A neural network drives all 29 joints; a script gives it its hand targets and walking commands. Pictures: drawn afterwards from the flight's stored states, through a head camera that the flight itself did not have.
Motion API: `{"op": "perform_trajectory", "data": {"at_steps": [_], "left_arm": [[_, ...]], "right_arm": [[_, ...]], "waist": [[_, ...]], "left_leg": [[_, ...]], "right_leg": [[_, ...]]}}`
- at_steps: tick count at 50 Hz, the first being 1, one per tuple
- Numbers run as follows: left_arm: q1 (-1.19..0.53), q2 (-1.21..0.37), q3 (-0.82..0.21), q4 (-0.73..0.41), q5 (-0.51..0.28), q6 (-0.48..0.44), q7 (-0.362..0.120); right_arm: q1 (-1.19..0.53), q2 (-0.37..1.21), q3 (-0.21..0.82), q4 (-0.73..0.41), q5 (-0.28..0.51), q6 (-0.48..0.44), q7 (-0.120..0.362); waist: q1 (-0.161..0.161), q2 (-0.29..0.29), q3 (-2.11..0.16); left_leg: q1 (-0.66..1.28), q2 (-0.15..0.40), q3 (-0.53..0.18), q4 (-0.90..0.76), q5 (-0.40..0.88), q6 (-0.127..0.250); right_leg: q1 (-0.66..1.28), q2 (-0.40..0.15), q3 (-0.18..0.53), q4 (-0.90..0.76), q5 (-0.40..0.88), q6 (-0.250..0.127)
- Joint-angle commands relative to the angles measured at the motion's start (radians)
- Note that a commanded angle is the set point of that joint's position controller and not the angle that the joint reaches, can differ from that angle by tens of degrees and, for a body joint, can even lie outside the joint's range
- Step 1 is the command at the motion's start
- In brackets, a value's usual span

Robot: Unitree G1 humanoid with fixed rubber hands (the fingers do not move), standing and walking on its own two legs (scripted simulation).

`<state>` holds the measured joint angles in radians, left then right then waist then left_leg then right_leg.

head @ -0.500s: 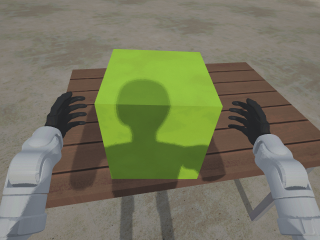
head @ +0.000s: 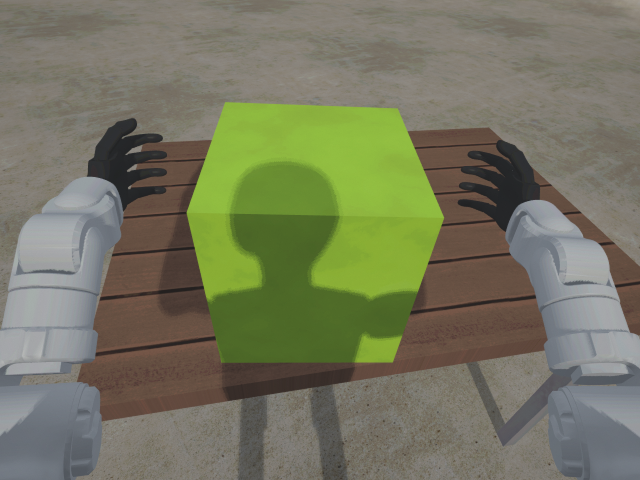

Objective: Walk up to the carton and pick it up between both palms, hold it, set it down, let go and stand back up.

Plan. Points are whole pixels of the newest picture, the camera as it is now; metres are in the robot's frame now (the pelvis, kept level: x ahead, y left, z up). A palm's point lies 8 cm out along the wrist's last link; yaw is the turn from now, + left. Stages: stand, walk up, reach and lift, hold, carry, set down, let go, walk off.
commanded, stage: reach and lift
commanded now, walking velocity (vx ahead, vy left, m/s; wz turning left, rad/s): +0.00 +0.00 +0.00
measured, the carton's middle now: (310, 234) +0.47 -0.01 +0.08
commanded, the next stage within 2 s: none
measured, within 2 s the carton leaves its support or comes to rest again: neither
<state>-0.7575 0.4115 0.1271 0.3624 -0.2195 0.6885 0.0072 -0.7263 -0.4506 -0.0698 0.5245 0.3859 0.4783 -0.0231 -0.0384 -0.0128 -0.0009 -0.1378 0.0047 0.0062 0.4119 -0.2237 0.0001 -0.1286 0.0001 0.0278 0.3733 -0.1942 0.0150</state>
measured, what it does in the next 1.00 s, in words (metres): stands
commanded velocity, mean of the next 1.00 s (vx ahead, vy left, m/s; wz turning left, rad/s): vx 0.00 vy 0.00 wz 0.00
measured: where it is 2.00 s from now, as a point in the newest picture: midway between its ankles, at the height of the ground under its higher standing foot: outside the picture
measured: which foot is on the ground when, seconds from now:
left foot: down 0.00-1.00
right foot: down 0.00-1.00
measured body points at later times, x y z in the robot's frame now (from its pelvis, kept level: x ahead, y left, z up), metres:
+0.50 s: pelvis +0.01 +0.00 +0.00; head +0.00 +0.01 +0.45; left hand +0.46 +0.22 +0.25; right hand +0.44 -0.25 +0.25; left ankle +0.00 +0.11 -0.74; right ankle +0.01 -0.13 -0.74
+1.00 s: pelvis +0.01 +0.00 +0.00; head +0.03 +0.01 +0.45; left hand +0.47 +0.23 +0.19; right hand +0.45 -0.24 +0.18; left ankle +0.00 +0.11 -0.74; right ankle +0.01 -0.13 -0.74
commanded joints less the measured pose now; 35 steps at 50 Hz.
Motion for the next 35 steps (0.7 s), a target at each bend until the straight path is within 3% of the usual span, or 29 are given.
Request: {"op": "perform_trajectory", "data": {"at_steps": [1, 6, 7, 9, 10, 14, 17, 18, 23, 26, 30, 31, 35], "left_arm": [[-0.604, 0.256, 0.012, 0.081, -0.051, -0.069, 0.010], [-0.681, 0.274, -0.027, 0.173, -0.067, -0.098, 0.007], [-0.706, 0.269, -0.043, 0.163, -0.067, -0.106, 0.007], [-0.759, 0.293, -0.052, 0.176, -0.083, -0.120, 0.009], [-0.771, 0.287, -0.065, 0.184, -0.083, -0.120, 0.010], [-0.808, 0.290, -0.093, 0.230, -0.104, -0.137, 0.013], [-0.833, 0.298, -0.103, 0.307, -0.119, -0.141, 0.010], [-0.874, 0.300, -0.119, 0.322, -0.124, -0.149, 0.010], [-0.897, 0.281, -0.173, 0.421, -0.153, -0.175, 0.007], [-0.898, 0.284, -0.178, 0.514, -0.158, -0.206, -0.003], [-0.884, 0.263, -0.202, 0.563, -0.157, -0.254, -0.012], [-0.875, 0.265, -0.195, 0.588, -0.162, -0.268, -0.017], [-0.853, 0.252, -0.196, 0.586, -0.158, -0.335, -0.024]], "right_arm": [[-0.562, -0.266, -0.051, 0.041, 0.038, -0.065, 0.029], [-0.656, -0.254, -0.019, 0.116, 0.050, -0.080, 0.035], [-0.656, -0.250, -0.023, 0.124, 0.046, -0.085, 0.036], [-0.710, -0.249, -0.001, 0.136, 0.048, -0.089, 0.040], [-0.720, -0.255, -0.006, 0.158, 0.050, -0.093, 0.041], [-0.747, -0.251, 0.003, 0.211, 0.049, -0.102, 0.043], [-0.797, -0.253, 0.034, 0.250, 0.055, -0.105, 0.044], [-0.824, -0.260, 0.019, 0.284, 0.050, -0.106, 0.043], [-0.862, -0.259, 0.029, 0.370, 0.038, -0.118, 0.048], [-0.868, -0.234, 0.053, 0.406, 0.036, -0.128, 0.047], [-0.844, -0.217, 0.053, 0.461, 0.027, -0.144, 0.044], [-0.841, -0.196, 0.074, 0.446, 0.027, -0.151, 0.042], [-0.812, -0.162, 0.091, 0.438, 0.027, -0.174, 0.040]], "waist": [[0.000, 0.024, -0.388], [0.009, 0.013, -0.433], [-0.006, 0.029, -0.448], [0.002, 0.018, -0.487], [-0.005, 0.042, -0.491], [-0.015, 0.050, -0.528], [0.001, 0.033, -0.521], [-0.017, 0.043, -0.515], [-0.030, 0.050, -0.510], [-0.015, 0.023, -0.504], [-0.024, 0.037, -0.484], [-0.011, 0.012, -0.486], [0.000, 0.014, -0.497]], "left_leg": [[-0.006, 0.000, 0.009, -0.077, 0.298, -0.041], [0.000, 0.002, 0.009, -0.063, 0.314, -0.038], [0.016, 0.002, 0.009, -0.060, 0.335, -0.043], [0.019, 0.002, 0.008, -0.046, 0.356, -0.042], [0.037, 0.004, 0.006, -0.042, 0.363, -0.047], [0.074, 0.007, 0.002, -0.014, 0.439, -0.060], [0.061, 0.008, 0.000, -0.007, 0.446, -0.057], [0.058, 0.007, -0.005, -0.012, 0.412, -0.058], [0.077, 0.014, -0.016, -0.006, 0.432, -0.068], [0.050, 0.010, -0.009, 0.001, 0.429, -0.057], [0.044, 0.005, -0.006, 0.001, 0.412, -0.057], [0.029, 0.002, -0.001, 0.005, 0.428, -0.052], [-0.004, -0.006, 0.006, -0.002, 0.397, -0.044]], "right_leg": [[0.079, 0.050, -0.024, -0.061, 0.343, -0.037], [0.066, 0.053, -0.029, -0.054, 0.361, -0.038], [0.067, 0.054, -0.035, -0.054, 0.378, -0.039], [0.072, 0.055, -0.034, -0.045, 0.392, -0.035], [0.054, 0.055, -0.042, -0.047, 0.393, -0.040], [0.029, 0.061, -0.048, -0.044, 0.430, -0.037], [0.034, 0.057, -0.050, -0.043, 0.434, -0.037], [0.012, 0.055, -0.052, -0.046, 0.402, -0.038], [-0.011, 0.055, -0.062, -0.059, 0.390, -0.043], [-0.008, 0.051, -0.060, -0.051, 0.409, -0.039], [-0.020, 0.049, -0.064, -0.050, 0.410, -0.041], [0.004, 0.045, -0.062, -0.047, 0.437, -0.034], [0.024, 0.044, -0.058, -0.033, 0.445, -0.030]]}}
